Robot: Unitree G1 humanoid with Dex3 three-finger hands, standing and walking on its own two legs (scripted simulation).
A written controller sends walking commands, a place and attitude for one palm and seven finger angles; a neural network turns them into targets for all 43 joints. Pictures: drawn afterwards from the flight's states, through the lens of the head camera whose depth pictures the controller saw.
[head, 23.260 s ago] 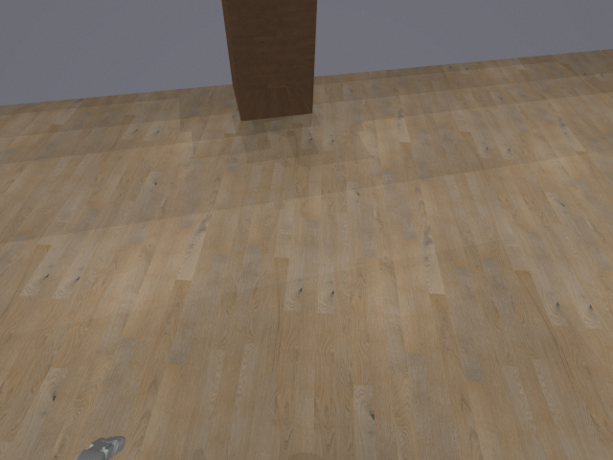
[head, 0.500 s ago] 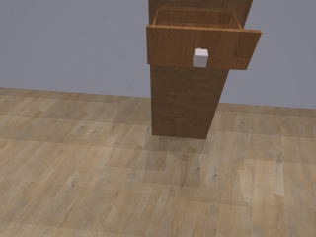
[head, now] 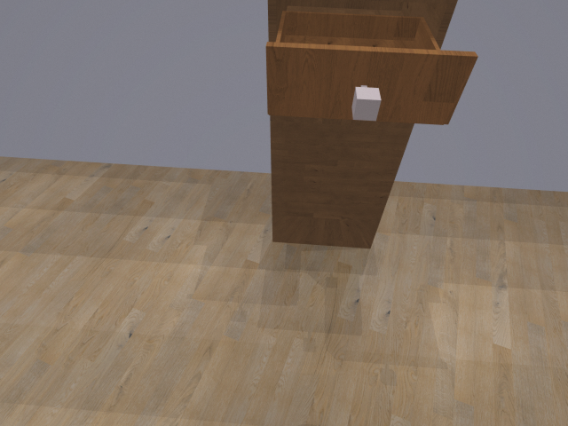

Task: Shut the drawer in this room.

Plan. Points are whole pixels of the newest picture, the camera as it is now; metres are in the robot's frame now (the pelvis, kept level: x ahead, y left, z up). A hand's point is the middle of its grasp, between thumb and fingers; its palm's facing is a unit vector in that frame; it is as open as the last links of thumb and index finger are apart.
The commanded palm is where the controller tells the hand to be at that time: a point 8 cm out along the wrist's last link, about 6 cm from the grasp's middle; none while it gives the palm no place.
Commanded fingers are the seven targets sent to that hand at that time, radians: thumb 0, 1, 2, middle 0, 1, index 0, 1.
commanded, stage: walk to a spot facing it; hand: left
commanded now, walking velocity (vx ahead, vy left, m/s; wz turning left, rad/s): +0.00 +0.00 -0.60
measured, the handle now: (364, 98) +0.67 -0.11 +0.13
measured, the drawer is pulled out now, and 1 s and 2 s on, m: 0.26 0.26 0.26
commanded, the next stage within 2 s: none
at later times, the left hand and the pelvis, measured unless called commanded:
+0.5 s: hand out of the picture +0.08 +0.16 -0.18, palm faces -0.12 -0.95 -0.29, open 7.4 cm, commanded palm none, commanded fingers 0.00 0.90 0.90 -0.20 -0.30 -0.20 -0.30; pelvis -0.02 -0.03 -0.02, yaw -13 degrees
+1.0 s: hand out of the picture +0.15 +0.19 -0.19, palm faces -0.41 -0.88 -0.23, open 7.4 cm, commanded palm none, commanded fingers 0.00 0.90 0.90 -0.20 -0.30 -0.20 -0.30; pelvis +0.00 +0.02 -0.01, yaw -30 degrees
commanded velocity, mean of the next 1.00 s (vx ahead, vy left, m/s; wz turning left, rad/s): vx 0.00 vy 0.00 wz -0.60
